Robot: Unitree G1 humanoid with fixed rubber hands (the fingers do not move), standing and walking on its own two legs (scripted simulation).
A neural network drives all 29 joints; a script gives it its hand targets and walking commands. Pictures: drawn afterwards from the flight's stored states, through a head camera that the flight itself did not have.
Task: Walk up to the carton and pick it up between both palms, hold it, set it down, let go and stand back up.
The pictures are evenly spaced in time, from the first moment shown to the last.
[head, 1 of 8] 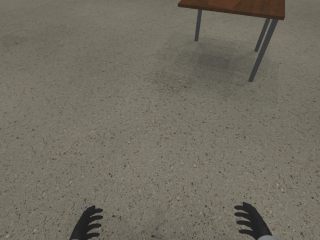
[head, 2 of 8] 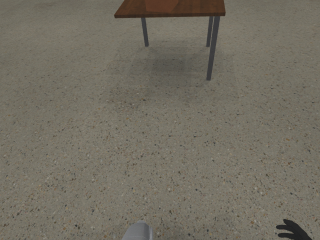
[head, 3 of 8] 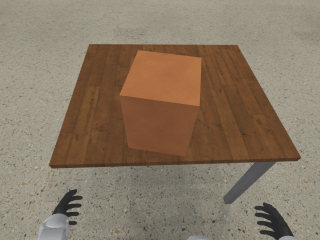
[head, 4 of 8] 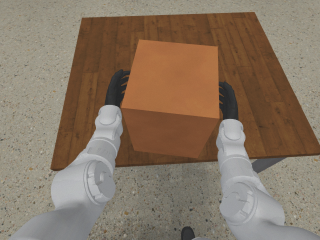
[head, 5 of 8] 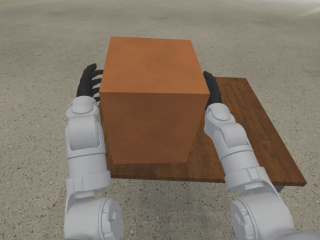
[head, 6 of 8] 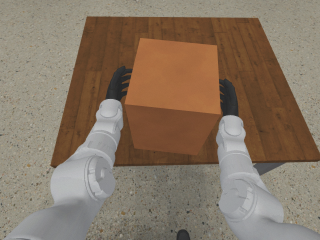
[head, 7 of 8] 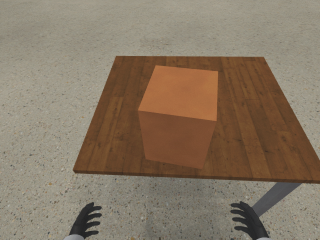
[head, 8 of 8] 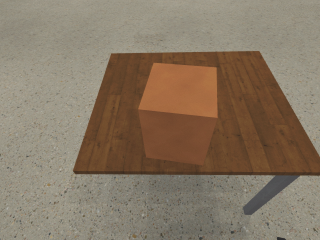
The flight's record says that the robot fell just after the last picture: no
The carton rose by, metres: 0.18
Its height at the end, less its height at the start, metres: +0.00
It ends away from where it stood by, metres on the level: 0.01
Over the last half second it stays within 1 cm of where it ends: yes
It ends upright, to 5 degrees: yes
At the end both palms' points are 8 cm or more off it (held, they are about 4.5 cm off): yes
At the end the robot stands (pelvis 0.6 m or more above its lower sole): yes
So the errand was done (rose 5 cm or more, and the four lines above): yes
